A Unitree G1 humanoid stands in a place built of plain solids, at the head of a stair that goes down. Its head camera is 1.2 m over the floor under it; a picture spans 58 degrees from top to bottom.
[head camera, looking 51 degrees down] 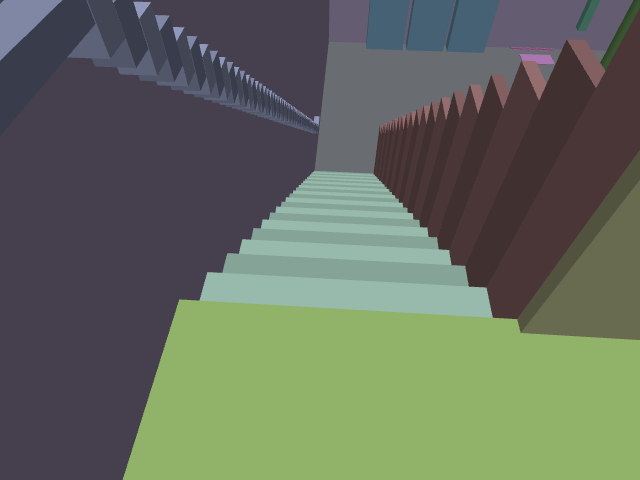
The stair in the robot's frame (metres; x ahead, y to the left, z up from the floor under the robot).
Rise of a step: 0.18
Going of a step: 0.23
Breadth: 1.07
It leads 4 degrees to the right of straight ahead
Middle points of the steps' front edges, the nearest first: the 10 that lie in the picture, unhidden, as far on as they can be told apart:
0.69 -0.08 0.00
0.92 -0.10 -0.18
1.16 -0.11 -0.36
1.39 -0.13 -0.55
1.62 -0.14 -0.73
1.85 -0.16 -0.91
2.08 -0.17 -1.10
2.31 -0.19 -1.28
2.54 -0.20 -1.46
2.78 -0.22 -1.64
